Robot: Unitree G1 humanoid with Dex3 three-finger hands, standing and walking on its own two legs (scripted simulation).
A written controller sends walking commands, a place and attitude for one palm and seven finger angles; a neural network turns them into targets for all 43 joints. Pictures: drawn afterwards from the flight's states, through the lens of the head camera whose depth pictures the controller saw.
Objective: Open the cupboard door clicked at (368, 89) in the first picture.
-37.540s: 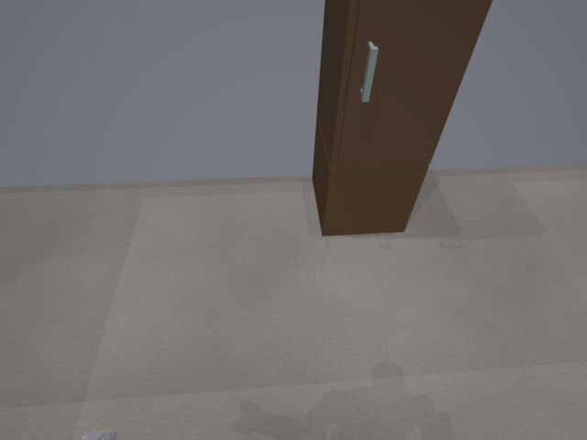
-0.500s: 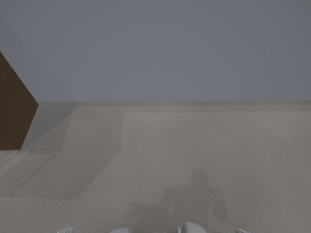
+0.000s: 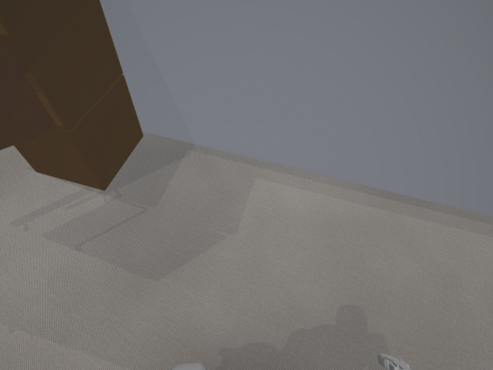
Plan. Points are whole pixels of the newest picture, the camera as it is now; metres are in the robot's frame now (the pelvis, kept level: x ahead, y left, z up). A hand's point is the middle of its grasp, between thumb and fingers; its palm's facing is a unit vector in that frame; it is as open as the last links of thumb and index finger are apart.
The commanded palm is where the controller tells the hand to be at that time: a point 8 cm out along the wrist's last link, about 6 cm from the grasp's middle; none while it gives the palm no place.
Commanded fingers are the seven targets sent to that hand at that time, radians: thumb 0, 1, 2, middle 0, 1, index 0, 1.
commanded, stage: turn to face it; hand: left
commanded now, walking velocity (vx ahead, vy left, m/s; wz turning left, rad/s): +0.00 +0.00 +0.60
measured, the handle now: out of the picture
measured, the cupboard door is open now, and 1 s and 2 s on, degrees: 52 52 52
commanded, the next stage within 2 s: take the last steps up to it in 1.02 s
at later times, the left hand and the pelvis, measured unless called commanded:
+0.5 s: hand out of the picture +0.01 +0.16 -0.14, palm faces +0.33 -0.91 -0.24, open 7.4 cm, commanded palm none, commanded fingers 0.00 0.90 0.90 -0.20 -0.30 -0.20 -0.30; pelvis +0.00 -0.05 +0.02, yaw +19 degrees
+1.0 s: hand out of the picture -0.05 +0.15 -0.14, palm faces +0.56 -0.78 -0.28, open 7.4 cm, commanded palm none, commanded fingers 0.00 0.90 0.90 -0.20 -0.30 -0.20 -0.30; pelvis +0.01 -0.07 +0.01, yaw +33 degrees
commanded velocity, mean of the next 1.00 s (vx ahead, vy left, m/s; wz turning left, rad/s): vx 0.00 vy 0.00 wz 0.48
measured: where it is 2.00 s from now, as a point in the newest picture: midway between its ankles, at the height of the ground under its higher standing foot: outside the picture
